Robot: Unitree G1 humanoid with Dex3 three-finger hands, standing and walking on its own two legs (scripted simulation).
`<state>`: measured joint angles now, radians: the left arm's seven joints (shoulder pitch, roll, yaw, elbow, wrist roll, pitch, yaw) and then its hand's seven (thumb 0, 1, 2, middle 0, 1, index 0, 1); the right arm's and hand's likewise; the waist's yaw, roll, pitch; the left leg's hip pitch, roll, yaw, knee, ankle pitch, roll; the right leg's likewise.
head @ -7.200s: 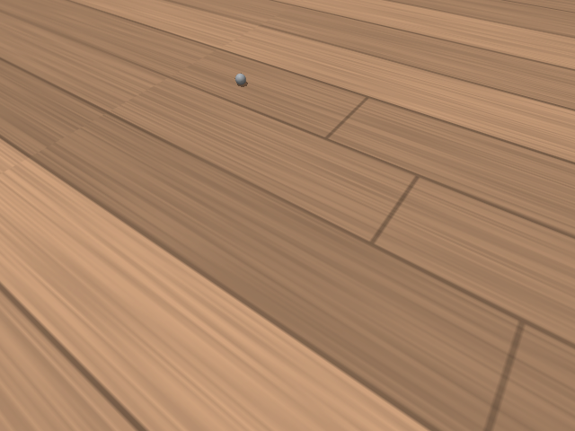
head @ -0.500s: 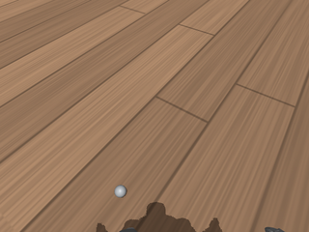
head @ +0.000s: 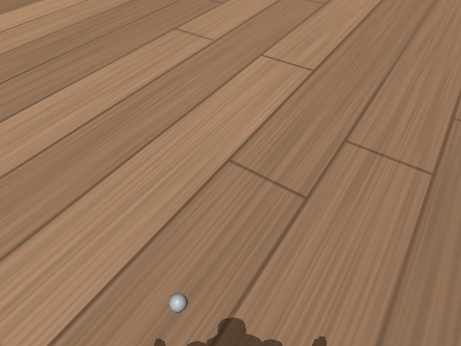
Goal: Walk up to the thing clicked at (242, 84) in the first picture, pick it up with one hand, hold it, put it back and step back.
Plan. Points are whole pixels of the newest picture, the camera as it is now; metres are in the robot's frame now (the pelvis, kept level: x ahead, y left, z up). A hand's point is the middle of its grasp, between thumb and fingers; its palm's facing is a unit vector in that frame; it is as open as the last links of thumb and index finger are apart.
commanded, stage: walk up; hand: left
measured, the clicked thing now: (177, 302) +0.44 +0.25 -0.74
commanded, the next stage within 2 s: none
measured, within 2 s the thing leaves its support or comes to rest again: neither
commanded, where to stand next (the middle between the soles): +0.06 -0.02 m, yaw +3 degrees
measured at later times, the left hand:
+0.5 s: hand out of the picture +0.09 +0.26 -0.16, palm faces -0.03 -0.95 -0.32, open 7.3 cm
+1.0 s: hand out of the picture +0.01 +0.23 -0.16, palm faces -0.02 -0.91 -0.41, open 7.3 cm
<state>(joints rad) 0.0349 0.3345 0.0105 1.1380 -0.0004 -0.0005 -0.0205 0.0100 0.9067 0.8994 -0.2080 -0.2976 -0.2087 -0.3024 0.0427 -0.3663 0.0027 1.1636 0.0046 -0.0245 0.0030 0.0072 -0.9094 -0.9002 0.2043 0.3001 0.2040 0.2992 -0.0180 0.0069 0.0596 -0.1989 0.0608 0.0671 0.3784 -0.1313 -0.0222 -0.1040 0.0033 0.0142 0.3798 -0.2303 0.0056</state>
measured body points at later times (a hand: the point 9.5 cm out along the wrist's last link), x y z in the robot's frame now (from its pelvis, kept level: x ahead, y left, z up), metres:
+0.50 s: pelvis +0.01 +0.01 +0.00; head +0.03 +0.02 +0.45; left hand +0.09 +0.31 -0.13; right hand +0.09 -0.29 -0.13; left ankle +0.05 +0.13 -0.74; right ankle -0.01 -0.12 -0.74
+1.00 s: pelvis -0.04 -0.04 -0.01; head +0.01 -0.07 +0.43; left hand +0.01 +0.27 -0.13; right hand +0.08 -0.37 -0.15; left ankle -0.01 +0.12 -0.70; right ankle -0.05 -0.16 -0.74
